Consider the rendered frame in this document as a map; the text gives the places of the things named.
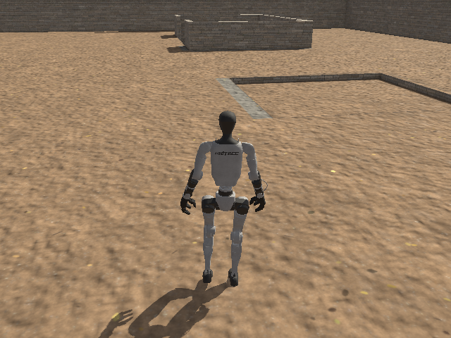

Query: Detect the right robot upper arm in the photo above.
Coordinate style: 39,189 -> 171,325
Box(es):
242,142 -> 259,181

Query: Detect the left robot shin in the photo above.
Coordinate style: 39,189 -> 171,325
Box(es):
203,225 -> 214,274

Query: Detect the robot torso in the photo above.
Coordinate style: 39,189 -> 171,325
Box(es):
210,138 -> 243,211

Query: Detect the robot right hand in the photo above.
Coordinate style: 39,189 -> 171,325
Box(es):
249,196 -> 266,212

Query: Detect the left robot forearm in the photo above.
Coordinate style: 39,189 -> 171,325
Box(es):
183,169 -> 198,199

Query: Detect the robot left hand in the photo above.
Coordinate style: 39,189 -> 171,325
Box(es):
180,197 -> 196,215

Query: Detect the left robot upper arm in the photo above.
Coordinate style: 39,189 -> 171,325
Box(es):
192,142 -> 212,180

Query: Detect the right robot forearm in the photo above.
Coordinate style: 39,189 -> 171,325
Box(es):
252,171 -> 264,199

